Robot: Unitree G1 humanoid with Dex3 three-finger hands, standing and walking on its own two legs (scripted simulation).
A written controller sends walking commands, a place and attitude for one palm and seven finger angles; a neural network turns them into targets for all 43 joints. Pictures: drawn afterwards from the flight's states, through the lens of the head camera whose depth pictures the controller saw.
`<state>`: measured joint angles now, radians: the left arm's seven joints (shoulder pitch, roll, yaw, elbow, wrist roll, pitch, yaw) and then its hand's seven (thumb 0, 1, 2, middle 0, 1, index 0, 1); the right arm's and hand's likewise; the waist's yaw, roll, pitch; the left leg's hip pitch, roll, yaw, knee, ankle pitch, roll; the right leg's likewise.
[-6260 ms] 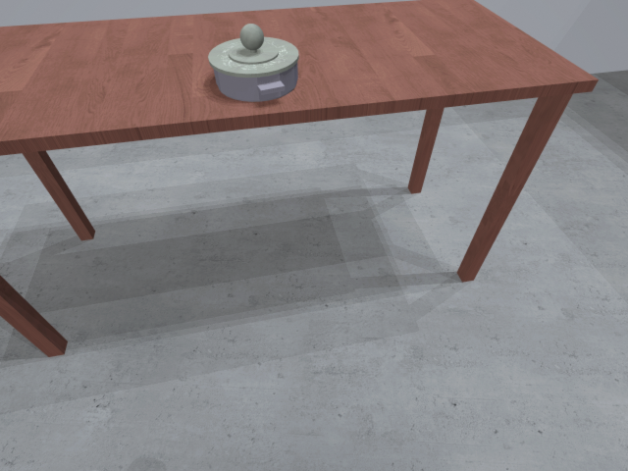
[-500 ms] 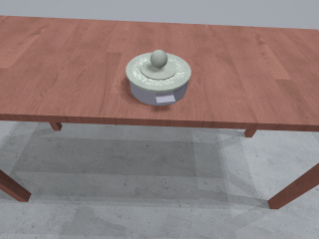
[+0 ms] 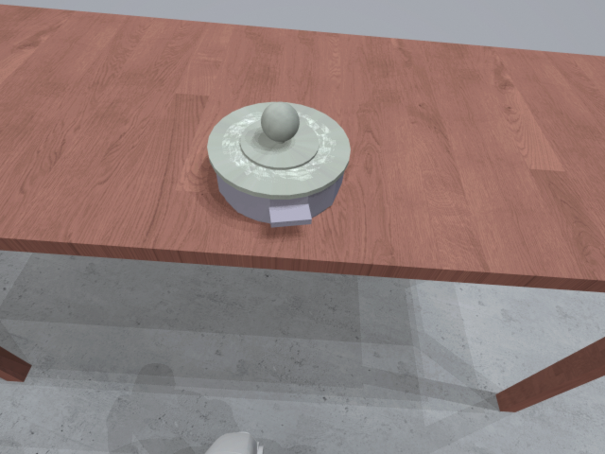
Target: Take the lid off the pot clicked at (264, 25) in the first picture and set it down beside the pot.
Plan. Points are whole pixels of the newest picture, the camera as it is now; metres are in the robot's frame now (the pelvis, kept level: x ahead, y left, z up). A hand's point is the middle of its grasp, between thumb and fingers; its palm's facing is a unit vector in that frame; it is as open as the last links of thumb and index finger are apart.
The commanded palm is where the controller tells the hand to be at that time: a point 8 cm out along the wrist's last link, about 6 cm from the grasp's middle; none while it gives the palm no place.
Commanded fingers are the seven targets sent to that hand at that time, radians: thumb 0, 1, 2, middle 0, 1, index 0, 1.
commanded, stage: shuffle to correct the standing spot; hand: left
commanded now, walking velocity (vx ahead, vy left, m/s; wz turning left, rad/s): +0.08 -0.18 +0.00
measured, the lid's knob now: (280, 122) +0.49 +0.09 +0.17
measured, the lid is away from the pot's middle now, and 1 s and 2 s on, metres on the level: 0.00 0.00 0.00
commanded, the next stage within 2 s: come to a stop and stand still in 0.88 s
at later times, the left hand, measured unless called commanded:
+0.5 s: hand (207, 435) +0.16 +0.15 -0.16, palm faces +0.02 -0.98 -0.20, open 7.4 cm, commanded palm none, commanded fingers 0.00 0.90 0.90 -0.20 -0.30 -0.20 -0.30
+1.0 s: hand out of the picture +0.06 +0.11 -0.19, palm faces +0.07 -0.98 -0.17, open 7.4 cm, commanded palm none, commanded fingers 0.00 0.90 0.90 -0.20 -0.30 -0.20 -0.30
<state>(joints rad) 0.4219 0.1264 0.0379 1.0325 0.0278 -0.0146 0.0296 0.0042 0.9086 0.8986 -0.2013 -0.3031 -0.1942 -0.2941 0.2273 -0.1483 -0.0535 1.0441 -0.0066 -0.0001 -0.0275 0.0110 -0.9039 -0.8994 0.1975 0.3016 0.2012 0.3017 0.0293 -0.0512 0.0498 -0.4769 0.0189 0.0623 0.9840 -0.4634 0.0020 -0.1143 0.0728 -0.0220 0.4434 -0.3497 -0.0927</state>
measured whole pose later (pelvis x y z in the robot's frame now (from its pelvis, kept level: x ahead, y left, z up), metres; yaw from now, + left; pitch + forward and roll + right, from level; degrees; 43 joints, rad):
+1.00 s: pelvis +0.00 -0.08 -0.01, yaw +1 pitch +0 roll +0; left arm 0.23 0.22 0.04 0.91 0.02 0.05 0.04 0.01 0.90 0.90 -0.21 -0.30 -0.20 -0.30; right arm 0.21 -0.13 -0.05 0.94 0.00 0.03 -0.01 0.01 -0.90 -0.90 0.20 0.30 0.20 0.30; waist 0.01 -0.09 0.06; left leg -0.29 -0.06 0.03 0.62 -0.31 0.05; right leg -0.40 -0.04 -0.01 0.63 -0.27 0.01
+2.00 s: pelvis +0.00 -0.05 -0.01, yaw -3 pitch +0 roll +2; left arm 0.32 0.16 0.03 1.06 0.01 0.02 0.06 0.01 0.91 0.90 -0.20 -0.30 -0.20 -0.29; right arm 0.21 -0.12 -0.04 1.03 0.00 -0.02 -0.04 0.01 -0.92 -0.90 0.20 0.30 0.20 0.30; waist 0.01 -0.09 0.06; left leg -0.31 0.00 0.09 0.58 -0.26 0.02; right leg -0.15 -0.04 0.01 0.70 -0.55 0.00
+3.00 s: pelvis -0.02 -0.02 +0.00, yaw -1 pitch -1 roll -1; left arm 0.30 0.23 0.00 1.00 0.02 0.02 0.04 0.01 0.91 0.90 -0.20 -0.30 -0.19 -0.29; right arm 0.20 -0.16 0.00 1.01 0.00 0.00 0.00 0.01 -0.91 -0.90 0.20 0.30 0.20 0.30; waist 0.01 -0.03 0.04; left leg -0.32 -0.02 0.05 0.54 -0.21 0.06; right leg -0.17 -0.02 -0.01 0.49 -0.30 0.03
